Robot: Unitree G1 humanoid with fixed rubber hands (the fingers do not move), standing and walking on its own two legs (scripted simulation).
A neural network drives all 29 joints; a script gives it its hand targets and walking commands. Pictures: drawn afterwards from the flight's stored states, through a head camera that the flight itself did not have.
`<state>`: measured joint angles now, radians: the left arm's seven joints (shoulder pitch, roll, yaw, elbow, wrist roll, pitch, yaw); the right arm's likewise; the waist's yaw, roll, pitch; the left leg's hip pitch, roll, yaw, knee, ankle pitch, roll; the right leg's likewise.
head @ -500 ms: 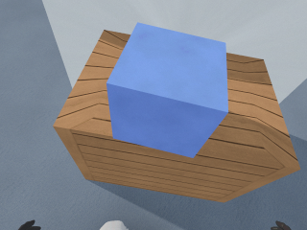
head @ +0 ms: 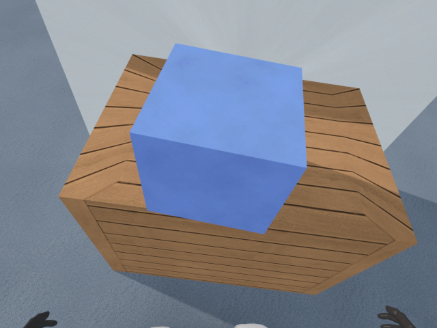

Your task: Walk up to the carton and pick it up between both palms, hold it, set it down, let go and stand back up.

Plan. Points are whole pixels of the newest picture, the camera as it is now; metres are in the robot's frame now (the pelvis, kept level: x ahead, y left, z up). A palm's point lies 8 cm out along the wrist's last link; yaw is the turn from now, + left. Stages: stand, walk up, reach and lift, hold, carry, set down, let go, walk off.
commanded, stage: walk up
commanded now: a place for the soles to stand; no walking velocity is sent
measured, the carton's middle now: (221, 142) +0.49 +0.00 +0.01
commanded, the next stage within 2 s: none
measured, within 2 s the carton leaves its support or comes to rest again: neither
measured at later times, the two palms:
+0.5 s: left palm out of the picture +0.09 +0.33 -0.10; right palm out of the picture +0.09 -0.34 -0.04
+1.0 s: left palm out of the picture +0.09 +0.30 -0.09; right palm out of the picture +0.09 -0.36 -0.07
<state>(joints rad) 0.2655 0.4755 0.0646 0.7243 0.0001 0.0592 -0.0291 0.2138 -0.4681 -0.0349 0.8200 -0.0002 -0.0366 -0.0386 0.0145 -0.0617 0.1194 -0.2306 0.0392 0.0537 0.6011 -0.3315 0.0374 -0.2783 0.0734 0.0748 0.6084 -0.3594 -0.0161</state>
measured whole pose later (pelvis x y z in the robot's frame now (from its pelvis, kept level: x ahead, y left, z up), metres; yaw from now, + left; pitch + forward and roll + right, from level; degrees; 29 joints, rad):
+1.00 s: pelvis -0.01 -0.02 +0.00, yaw -1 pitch -2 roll -1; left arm 0.22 0.45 0.02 0.77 0.00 0.00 -0.01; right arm 0.20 -0.46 -0.04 0.81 0.00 -0.02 -0.01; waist 0.01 -0.01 0.09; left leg -0.23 0.04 0.05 0.56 -0.29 0.02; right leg -0.20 0.05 0.08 0.52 -0.28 -0.01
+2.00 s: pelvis +0.08 +0.08 +0.01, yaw +0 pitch -4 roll -5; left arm 0.35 0.49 0.05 0.81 0.00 0.01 -0.01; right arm 0.21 -0.45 -0.04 0.80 0.00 -0.04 0.03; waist 0.01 -0.02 0.06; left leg -0.20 0.01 0.07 0.50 -0.24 0.07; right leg -0.41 0.06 0.10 0.99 -0.25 -0.01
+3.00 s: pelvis +0.10 +0.01 +0.00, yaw +0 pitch -2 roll -1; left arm 0.25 0.46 0.01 0.81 0.00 -0.01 0.00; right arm 0.21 -0.45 -0.04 0.84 0.00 -0.01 0.02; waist 0.01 -0.02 0.07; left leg -0.20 0.02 0.07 0.53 -0.29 0.04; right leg -0.19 0.02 0.10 0.51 -0.23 -0.02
